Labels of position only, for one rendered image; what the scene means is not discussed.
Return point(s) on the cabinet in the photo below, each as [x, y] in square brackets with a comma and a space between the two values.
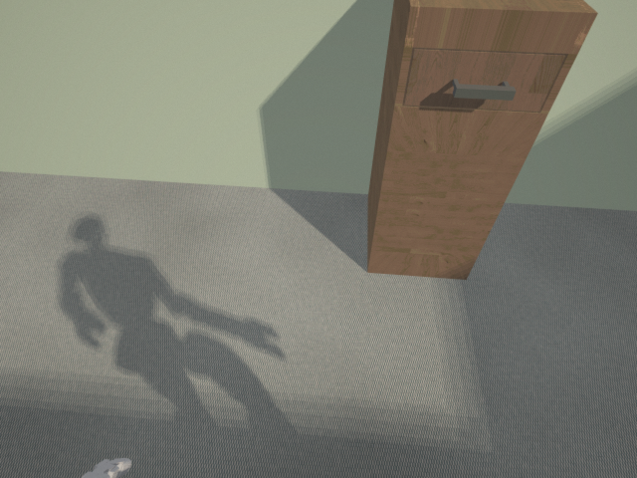
[440, 176]

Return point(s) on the left robot hand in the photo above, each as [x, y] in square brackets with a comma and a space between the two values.
[110, 469]

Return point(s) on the drawer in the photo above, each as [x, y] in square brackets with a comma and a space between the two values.
[431, 73]

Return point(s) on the handle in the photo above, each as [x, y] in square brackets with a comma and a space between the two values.
[503, 92]

